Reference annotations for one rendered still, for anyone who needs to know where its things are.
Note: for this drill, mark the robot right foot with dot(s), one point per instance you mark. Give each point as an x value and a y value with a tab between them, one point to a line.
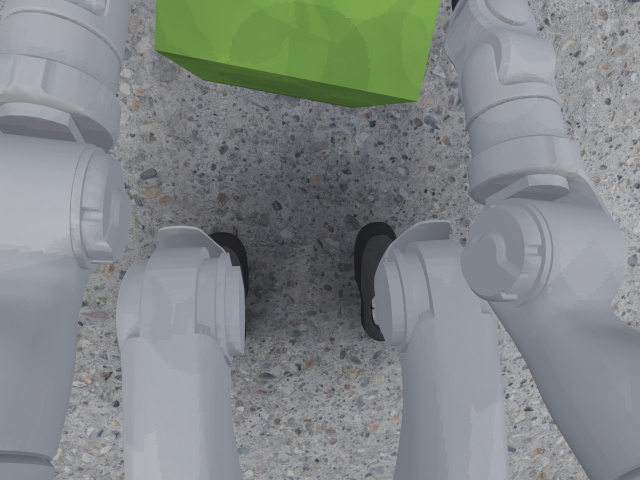
371	243

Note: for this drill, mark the carton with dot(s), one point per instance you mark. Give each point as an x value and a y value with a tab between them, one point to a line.
352	53

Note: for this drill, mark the right robot shin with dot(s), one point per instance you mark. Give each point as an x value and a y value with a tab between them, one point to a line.
422	231

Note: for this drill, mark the right robot forearm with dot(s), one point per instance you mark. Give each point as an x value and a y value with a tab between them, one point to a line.
512	107

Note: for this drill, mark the right robot upper arm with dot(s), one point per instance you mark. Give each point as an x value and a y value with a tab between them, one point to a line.
549	271

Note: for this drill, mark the left robot forearm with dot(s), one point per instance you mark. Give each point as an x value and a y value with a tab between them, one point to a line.
59	67

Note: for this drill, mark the left robot upper arm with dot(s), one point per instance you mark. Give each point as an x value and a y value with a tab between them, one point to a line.
63	211

